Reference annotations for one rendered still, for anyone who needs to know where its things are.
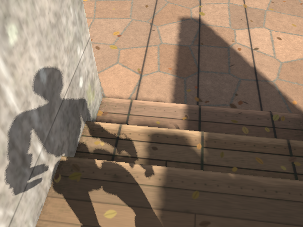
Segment stairs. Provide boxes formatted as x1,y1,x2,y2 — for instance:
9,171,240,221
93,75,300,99
74,97,303,181

